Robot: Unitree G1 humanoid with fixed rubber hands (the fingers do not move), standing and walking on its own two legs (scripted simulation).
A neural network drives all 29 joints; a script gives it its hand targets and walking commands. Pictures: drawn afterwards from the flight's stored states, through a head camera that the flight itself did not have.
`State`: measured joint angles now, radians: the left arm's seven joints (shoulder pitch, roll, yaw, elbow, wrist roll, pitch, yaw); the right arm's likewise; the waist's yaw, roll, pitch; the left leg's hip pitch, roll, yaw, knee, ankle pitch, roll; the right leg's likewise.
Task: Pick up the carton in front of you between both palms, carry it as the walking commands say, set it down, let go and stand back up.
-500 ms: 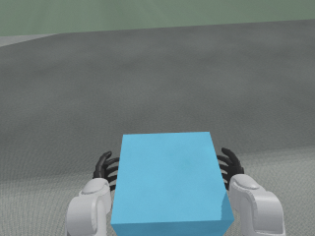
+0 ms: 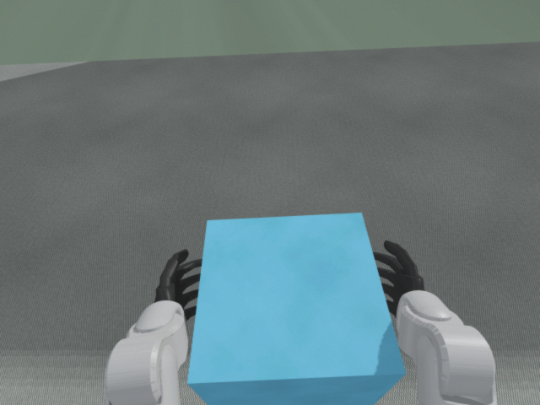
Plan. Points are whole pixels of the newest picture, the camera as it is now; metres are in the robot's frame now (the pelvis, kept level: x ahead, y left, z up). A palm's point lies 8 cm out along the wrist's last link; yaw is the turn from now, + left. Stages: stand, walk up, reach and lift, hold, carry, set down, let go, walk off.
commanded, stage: carry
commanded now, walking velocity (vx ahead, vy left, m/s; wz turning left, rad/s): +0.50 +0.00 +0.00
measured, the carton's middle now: (289, 324) +0.25 +0.01 +0.01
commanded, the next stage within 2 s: none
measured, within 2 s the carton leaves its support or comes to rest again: neither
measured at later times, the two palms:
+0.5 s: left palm (205, 153) +0.59 +0.17 +0.06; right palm (353, 155) +0.56 -0.12 +0.07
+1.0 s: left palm (234, 76) +0.88 +0.14 +0.09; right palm (349, 74) +0.88 -0.16 +0.08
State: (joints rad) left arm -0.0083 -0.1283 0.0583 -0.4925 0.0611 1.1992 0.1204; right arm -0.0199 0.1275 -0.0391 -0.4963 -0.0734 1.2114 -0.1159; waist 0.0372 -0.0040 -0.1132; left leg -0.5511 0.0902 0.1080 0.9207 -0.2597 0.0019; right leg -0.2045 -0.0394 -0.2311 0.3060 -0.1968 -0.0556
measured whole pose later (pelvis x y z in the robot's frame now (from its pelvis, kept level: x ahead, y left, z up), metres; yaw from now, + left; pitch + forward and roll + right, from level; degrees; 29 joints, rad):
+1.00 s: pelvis +0.63 -0.01 -0.01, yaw -1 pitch +3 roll +0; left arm -0.02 -0.13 0.05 -0.55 0.06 1.18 0.12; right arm -0.03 0.13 -0.04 -0.56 -0.08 1.20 -0.11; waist 0.01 0.04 -0.02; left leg -0.37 0.07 0.13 0.48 -0.22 -0.02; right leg -0.25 -0.03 -0.23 0.38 -0.18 -0.05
